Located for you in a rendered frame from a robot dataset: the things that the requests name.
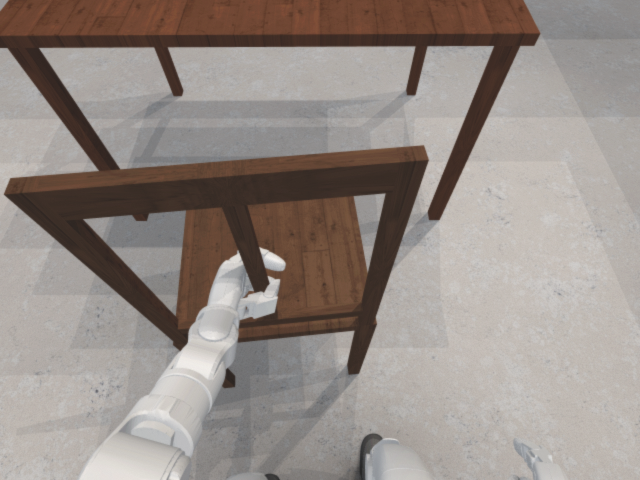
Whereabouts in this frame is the robot left forearm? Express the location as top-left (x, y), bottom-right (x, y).
top-left (77, 304), bottom-right (240, 480)

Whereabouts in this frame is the left robot hand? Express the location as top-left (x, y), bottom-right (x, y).
top-left (207, 247), bottom-right (286, 320)

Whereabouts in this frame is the chair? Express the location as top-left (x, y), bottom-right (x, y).
top-left (4, 145), bottom-right (429, 388)

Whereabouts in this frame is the robot right thigh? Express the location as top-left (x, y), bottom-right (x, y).
top-left (365, 444), bottom-right (435, 480)

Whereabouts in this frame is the right robot hand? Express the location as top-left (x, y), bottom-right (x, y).
top-left (508, 437), bottom-right (568, 480)

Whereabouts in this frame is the robot right foot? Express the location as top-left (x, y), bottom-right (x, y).
top-left (360, 433), bottom-right (383, 480)

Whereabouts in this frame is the table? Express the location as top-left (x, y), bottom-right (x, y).
top-left (0, 0), bottom-right (541, 221)

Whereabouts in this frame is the left robot upper arm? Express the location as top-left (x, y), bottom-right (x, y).
top-left (83, 432), bottom-right (192, 480)

